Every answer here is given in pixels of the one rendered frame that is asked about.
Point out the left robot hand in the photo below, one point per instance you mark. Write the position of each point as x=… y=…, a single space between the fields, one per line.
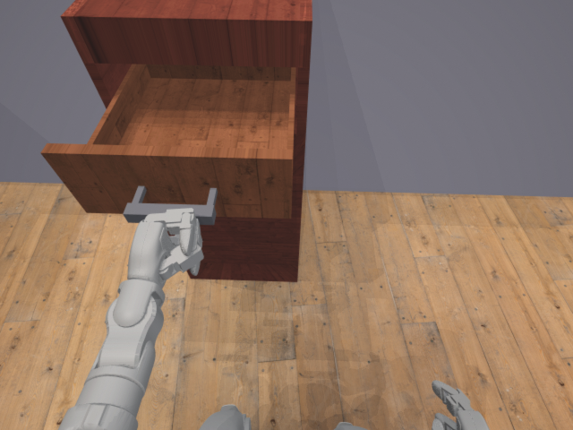
x=151 y=244

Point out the handle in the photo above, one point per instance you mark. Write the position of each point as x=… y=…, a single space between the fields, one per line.
x=136 y=211

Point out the drawer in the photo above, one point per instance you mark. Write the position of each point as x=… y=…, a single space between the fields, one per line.
x=180 y=130

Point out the left robot thigh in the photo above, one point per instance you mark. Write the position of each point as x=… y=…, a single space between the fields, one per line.
x=227 y=420

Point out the left robot forearm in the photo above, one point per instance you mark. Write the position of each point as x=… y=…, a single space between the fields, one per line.
x=112 y=393

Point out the right robot hand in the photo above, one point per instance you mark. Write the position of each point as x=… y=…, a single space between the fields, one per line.
x=458 y=404

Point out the cabinet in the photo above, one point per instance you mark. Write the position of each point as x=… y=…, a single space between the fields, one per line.
x=111 y=35

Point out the left robot shin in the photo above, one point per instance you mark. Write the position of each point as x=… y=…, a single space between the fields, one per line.
x=229 y=407

